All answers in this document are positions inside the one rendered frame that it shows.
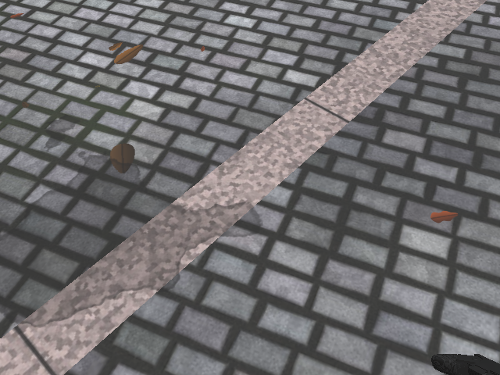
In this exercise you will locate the robot right hand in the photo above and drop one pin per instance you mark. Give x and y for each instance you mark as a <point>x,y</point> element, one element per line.
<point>453,364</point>

